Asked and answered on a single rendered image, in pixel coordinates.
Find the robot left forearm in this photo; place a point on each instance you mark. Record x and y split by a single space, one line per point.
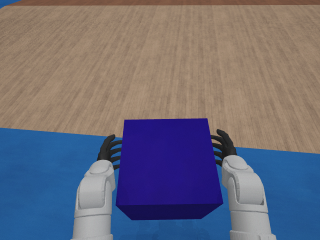
93 205

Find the robot left hand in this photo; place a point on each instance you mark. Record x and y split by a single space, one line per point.
106 152

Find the robot right forearm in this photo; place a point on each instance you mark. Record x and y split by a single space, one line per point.
246 200

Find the carton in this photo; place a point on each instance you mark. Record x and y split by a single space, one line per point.
167 170

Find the robot right hand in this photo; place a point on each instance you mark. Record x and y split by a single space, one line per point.
226 146

